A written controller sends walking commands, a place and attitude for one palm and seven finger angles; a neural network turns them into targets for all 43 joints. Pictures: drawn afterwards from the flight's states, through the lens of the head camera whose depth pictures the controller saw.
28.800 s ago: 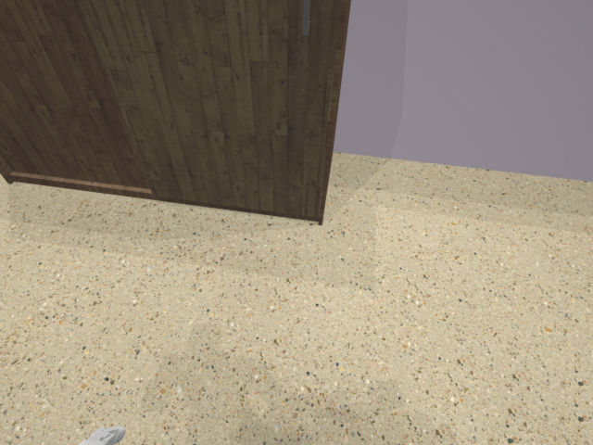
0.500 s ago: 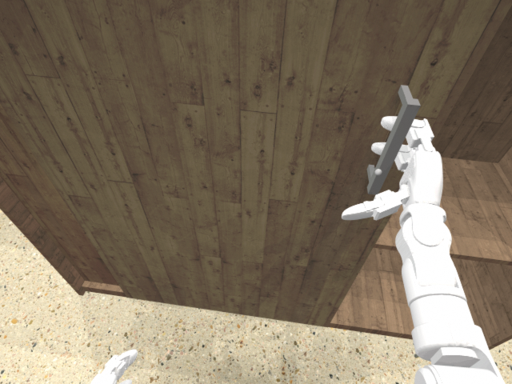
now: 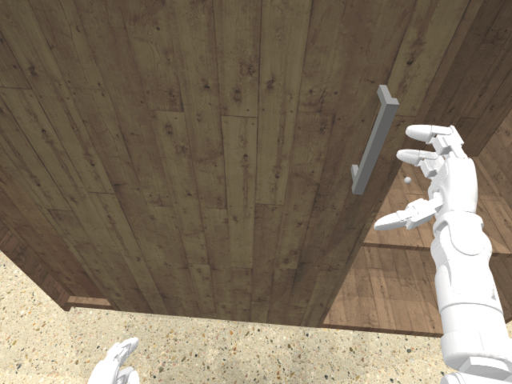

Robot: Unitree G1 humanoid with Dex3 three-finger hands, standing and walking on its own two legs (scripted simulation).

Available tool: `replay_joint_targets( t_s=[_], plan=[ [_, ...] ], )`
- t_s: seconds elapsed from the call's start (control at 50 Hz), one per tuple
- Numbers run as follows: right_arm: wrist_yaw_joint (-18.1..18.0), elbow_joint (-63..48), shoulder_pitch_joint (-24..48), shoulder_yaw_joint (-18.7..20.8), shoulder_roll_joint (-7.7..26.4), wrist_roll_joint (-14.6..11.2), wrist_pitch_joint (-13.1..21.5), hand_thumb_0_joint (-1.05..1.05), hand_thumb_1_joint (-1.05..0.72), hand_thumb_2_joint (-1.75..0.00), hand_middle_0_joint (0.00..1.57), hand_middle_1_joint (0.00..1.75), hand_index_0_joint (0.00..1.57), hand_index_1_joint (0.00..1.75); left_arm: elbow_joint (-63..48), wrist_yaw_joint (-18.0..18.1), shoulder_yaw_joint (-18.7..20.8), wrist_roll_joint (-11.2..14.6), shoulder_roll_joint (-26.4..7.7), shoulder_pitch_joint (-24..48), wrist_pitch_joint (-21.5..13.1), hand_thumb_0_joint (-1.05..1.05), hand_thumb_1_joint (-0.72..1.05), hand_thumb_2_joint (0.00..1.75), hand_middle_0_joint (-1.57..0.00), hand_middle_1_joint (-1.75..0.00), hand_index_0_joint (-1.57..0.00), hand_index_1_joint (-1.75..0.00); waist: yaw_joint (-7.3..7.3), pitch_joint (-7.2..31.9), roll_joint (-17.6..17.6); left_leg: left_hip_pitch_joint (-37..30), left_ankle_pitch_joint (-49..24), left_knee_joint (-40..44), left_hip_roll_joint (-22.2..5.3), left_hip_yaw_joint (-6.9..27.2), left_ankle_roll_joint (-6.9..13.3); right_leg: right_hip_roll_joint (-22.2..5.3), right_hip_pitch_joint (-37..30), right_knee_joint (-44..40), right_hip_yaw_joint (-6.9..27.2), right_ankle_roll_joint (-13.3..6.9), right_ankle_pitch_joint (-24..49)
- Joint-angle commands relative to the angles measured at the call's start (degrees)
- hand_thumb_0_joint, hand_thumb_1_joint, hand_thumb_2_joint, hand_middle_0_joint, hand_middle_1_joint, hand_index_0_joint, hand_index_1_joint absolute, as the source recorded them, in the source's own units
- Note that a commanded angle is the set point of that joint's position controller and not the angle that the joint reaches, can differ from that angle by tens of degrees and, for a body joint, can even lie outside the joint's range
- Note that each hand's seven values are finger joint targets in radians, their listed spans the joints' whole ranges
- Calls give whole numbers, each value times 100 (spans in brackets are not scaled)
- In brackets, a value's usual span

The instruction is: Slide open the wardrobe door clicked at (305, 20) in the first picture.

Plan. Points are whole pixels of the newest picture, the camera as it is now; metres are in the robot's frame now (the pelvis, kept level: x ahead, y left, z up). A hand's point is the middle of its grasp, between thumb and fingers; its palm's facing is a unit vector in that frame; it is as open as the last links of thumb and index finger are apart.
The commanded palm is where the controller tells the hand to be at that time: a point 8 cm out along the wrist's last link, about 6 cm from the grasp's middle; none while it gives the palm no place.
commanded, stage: slip the hand off the handle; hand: right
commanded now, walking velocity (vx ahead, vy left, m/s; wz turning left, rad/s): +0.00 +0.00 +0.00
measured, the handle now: (369, 144) +0.45 -0.15 +0.17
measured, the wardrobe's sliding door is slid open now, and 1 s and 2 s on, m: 0.56 0.56 0.56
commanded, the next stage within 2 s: draw the hand back to the body in 0.74 s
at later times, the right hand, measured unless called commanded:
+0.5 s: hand (436, 224) +0.30 -0.21 +0.16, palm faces +0.14 +0.98 -0.11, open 14.7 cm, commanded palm +0.27 -0.26 +0.16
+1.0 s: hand (450, 263) +0.25 -0.21 +0.15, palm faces +0.03 +1.00 -0.04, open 14.7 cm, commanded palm +0.21 -0.27 +0.16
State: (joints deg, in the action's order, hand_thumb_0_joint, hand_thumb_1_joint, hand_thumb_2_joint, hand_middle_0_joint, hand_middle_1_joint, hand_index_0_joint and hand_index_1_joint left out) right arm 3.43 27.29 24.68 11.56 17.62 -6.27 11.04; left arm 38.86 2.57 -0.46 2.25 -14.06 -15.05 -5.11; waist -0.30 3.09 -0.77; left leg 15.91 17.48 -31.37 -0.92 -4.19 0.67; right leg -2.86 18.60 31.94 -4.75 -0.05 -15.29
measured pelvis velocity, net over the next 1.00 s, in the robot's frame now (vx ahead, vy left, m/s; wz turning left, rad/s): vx -0.01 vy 0.00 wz -0.03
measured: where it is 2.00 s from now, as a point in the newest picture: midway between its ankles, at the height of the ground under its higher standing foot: outside the picture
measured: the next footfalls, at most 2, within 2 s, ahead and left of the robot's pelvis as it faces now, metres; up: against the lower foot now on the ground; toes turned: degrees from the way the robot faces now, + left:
none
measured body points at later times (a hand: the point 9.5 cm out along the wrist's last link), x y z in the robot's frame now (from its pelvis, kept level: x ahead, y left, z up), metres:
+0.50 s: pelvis -0.01 -0.01 +0.00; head -0.03 +0.00 +0.45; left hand +0.15 +0.23 -0.09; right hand +0.29 -0.27 +0.16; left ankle -0.01 +0.11 -0.73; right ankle +0.01 -0.12 -0.73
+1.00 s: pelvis -0.01 +0.00 +0.00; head -0.05 +0.02 +0.45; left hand +0.18 +0.22 -0.07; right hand +0.24 -0.27 +0.16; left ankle -0.01 +0.11 -0.73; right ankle +0.01 -0.12 -0.73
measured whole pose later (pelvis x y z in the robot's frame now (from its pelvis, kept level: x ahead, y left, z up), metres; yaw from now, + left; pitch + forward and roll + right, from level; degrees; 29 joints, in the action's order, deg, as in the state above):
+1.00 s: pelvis -0.01 +0.00 +0.00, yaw -1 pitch -3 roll +1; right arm 15.5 -1.5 -0.2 13.2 18.0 -17.4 -6.6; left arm 37.7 5.9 -4.2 3.6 -14.2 -12.6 -11.7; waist -3.7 2.5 -2.7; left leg 10.1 16.5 -29.7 -1.2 -5.5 0.6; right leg -2.3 13.7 30.9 -3.3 -0.2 -14.1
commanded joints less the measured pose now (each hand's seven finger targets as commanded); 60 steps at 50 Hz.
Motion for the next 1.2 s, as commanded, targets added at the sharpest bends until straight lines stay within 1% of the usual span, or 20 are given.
replay_joint_targets(
  t_s=[0.0, 0.12, 0.18, 0.26, 0.38, 0.46, 0.48, 0.5, 0.56, 0.58, 0.72, 0.74, 0.78, 0.84, 0.86, 0.92, 0.98, 1.02, 1.1, 1.18],
  plan=[
    [147, -1137, 2458, 703, 1514, -93, 493, 0, 55, -20, 25, 115, 25, 115, -703, 93, 267, 19, -826, 175, -274, 0, 90, 90, -20, -30, -20, -30, 40, 1524, 15, -124, -1791, 377, 123, 362, 47, 211, -846, -197, 287, -206, 1323],
    [463, -1531, 1340, 630, 1211, -338, 490, 0, 55, -20, 25, 115, 25, 115, -937, 21, 283, 57, -805, 246, -353, 0, 90, 90, -20, -30, -20, -30, -144, 1497, -42, -237, -1914, 306, 151, 297, 66, 195, -788, -209, 258, -200, 1439],
    [454, -1792, 1212, 664, 1259, -398, 412, 0, 55, -20, 25, 115, 25, 115, -969, 45, 262, 70, -843, 311, -375, 0, 90, 90, -20, -30, -20, -30, -86, 1191, 145, -64, -1536, 383, 167, 273, 43, 169, -667, -258, 293, -214, 1131],
    [334, -2640, 1031, 598, 1159, -381, 446, 0, 55, -20, 25, 115, 25, 115, -1043, 56, 243, 49, -766, 481, -504, 0, 90, 90, -20, -30, -20, -30, -142, 1325, -296, -2, -1262, 371, 180, 261, 75, 167, -895, -303, 339, -176, 1050],
    [248, -2891, 438, 648, 1148, -378, 344, 0, 55, -20, 25, 115, 25, 115, -998, 100, 187, 30, -762, 642, -638, 0, 90, 90, -20, -30, -20, -30, -143, 1003, -26, 108, -848, 458, 190, 222, 53, 132, -809, -378, 386, -175, 685],
    [314, -2973, 299, 441, 901, -444, 154, 0, 55, -20, 25, 115, 25, 115, -1023, 140, 109, 58, -703, 789, -712, 0, 90, 90, -20, -30, -20, -30, -146, 751, -126, 180, -546, 536, 170, 219, 48, 161, -740, -467, 404, -156, 335],
    [306, -3034, 276, 564, 1029, -454, 134, 0, 55, -20, 25, 115, 25, 115, -1006, 153, 123, 57, -731, 788, -722, 0, 90, 90, -20, -30, -20, -30, -121, 787, 28, 168, -575, 561, 174, 236, 35, 149, -758, -432, 404, -181, 370],
    [327, -3182, 284, 507, 989, -436, 133, 0, 55, -20, 25, 115, 25, 115, -1017, 160, 112, 55, -707, 823, -740, 0, 90, 90, -20, -30, -20, -30, -144, 864, -196, 145, -629, 537, 165, 240, 49, 166, -827, -423, 393, -171, 436],
    [380, -3388, 34, 324, 776, -478, 99, 0, 55, -20, 25, 115, 25, 115, -1060, 147, 62, 40, -656, 870, -818, 0, 90, 90, -20, -30, -20, -30, -161, 788, -243, 166, -598, 532, 167, 214, 56, 174, -864, -433, 426, -146, 397],
    [372, -3383, -152, 532, 943, -507, 92, 0, 55, -20, 25, 115, 25, 115, -1038, 150, 80, 26, -688, 832, -819, 0, 90, 90, -20, -30, -20, -30, -193, 832, -5, 87, -650, 539, 173, 214, 50, 160, -825, -406, 427, -162, 452],
    [446, -4132, -918, 520, 834, -583, -4, 0, 55, -20, 25, 115, 25, 115, -1151, 129, 41, 6, -623, 948, -906, 0, 90, 90, -20, -30, -20, -30, -293, 785, -165, -25, -832, 500, 160, 187, 53, 175, -879, -405, 432, -142, 625],
    [450, -4203, -1028, 490, 798, -597, -24, 0, 55, -20, 25, 115, 25, 115, -1155, 127, 15, 1, -618, 964, -912, 0, 90, 90, -20, -30, -20, -30, -295, 781, -274, -33, -869, 498, 156, 183, 53, 191, -882, -402, 417, -136, 647],
    [432, -4272, -806, 568, 929, -607, -21, 0, 55, -20, 25, 115, 25, 115, -1094, 161, 16, -9, -649, 946, -927, 0, 90, 90, -20, -30, -20, -30, -205, 680, 11, 23, -811, 527, 164, 192, 25, 180, -824, -365, 439, -151, 593],
    [449, -4351, -823, 326, 689, -606, -16, 0, 55, -20, 25, 115, 25, 115, -1081, 174, 6, -2, -619, 970, -999, 0, 90, 90, -20, -30, -20, -30, -193, 611, -222, 159, -616, 524, 158, 173, 38, 199, -879, -396, 478, -131, 430],
    [897, -3628, -1001, 356, 760, -1123, -737, 0, 55, -20, 25, 115, 25, 115, -1067, 264, -52, 141, -742, 1090, -1034, 0, 90, 90, -20, -30, -20, -30, -225, 738, -307, -178, -658, 663, 106, 215, 72, 196, -906, -558, 461, -148, 204],
    [1310, -4316, -632, 893, 1407, -1280, -1588, 0, 55, -20, 25, 115, 25, 115, -1228, 463, -130, 183, -687, 1243, -1116, 0, 90, 90, -20, -30, -20, -30, -397, 976, -131, -543, -1059, 764, 63, 222, 24, 251, -1058, -618, 471, -229, 600],
    [1210, -4525, -1029, 1226, 1397, -1351, -1672, 0, 55, -20, 25, 115, 25, 115, -1221, 392, -143, 134, -644, 1221, -1177, 0, 90, 90, -20, -30, -20, -30, -450, 804, -24, -564, -1353, 772, 106, 166, 34, 235, -1129, -588, 488, -193, 1004],
    [1199, -4578, -1390, 1019, 999, -1433, -1611, 0, 55, -20, 25, 115, 25, 115, -1243, 304, -155, 140, -618, 1198, -1215, 0, 90, 90, -20, -30, -20, -30, -418, 700, -37, -489, -1473, 736, 104, 132, 23, 238, -1146, -578, 449, -165, 1059],
    [1251, -4637, -1791, 805, 837, -1350, -1743, 0, 55, -20, 25, 115, 25, 115, -1270, 229, -110, 179, -675, 1143, -1203, 0, 90, 90, -20, -30, -20, -30, -363, 443, -121, -310, -1245, 765, 103, 129, -5, 218, -1077, -588, 393, -168, 849],
    [1209, -4858, -1825, 1019, 1108, -1311, -1932, 0, 55, -20, 25, 115, 25, 115, -1295, 285, -105, 170, -697, 1181, -1154, 0, 90, 90, -20, -30, -20, -30, -369, 192, -76, -172, -740, 909, 127, 162, -19, 220, -1015, -625, 431, -186, 532]
  ],
)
